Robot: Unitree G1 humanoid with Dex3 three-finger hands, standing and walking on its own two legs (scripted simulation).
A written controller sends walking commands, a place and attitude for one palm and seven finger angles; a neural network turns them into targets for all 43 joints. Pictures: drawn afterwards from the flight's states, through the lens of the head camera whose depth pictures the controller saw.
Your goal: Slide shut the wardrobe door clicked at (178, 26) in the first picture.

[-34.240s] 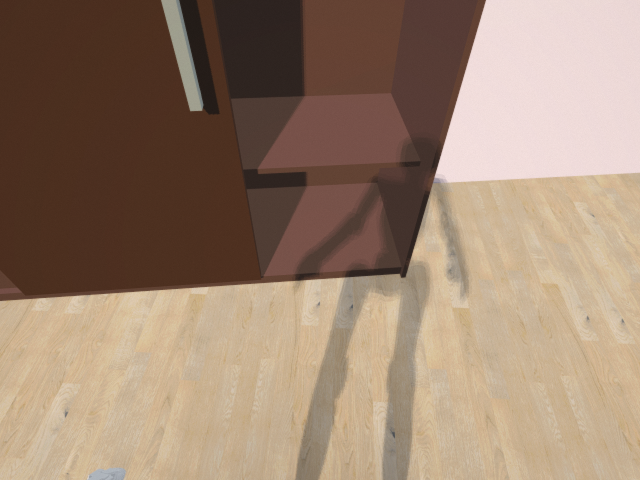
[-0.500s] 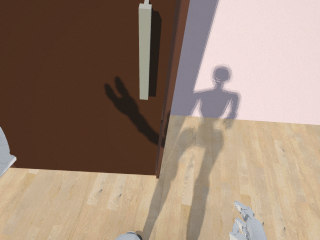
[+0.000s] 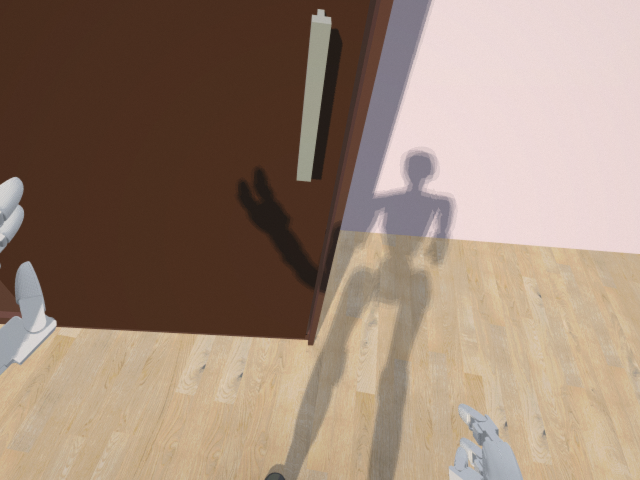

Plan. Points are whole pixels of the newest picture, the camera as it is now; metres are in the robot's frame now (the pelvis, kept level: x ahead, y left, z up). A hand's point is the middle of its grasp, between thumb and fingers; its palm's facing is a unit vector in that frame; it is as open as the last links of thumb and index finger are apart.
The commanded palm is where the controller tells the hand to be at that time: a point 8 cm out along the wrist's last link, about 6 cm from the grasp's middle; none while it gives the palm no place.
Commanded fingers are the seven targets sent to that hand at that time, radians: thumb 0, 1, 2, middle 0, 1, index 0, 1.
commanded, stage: stop stepping back and stand still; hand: left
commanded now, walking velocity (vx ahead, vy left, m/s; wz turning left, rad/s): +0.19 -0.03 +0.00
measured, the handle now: (311, 103) +0.64 +0.08 +0.15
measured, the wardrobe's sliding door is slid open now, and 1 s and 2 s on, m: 0.01 0.01 0.01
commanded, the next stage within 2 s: let the arm hang, fingers relaxed in 1.16 s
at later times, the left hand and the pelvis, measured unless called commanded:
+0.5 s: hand out of the picture +0.10 +0.27 +0.17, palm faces +0.36 -0.82 -0.45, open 7.4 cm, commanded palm +0.06 +0.31 +0.17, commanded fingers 0.00 0.90 0.90 -0.20 -0.30 -0.20 -0.30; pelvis -0.10 +0.02 -0.01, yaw -4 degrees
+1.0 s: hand out of the picture +0.09 +0.31 +0.16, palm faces +0.50 -0.77 -0.40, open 7.4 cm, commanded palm +0.04 +0.35 +0.17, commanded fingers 0.00 0.90 0.90 -0.20 -0.30 -0.20 -0.30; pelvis -0.09 +0.04 -0.02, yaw +1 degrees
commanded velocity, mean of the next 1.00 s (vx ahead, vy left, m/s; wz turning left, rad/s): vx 0.11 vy -0.05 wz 0.00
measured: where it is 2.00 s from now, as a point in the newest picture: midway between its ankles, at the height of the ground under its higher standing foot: outside the picture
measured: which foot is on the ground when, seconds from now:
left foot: down 0.00-0.06, up 0.08-0.18, down 0.20-0.40, up 0.42-0.62, down 0.64-1.00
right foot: up 0.00-0.04, down 0.06-1.00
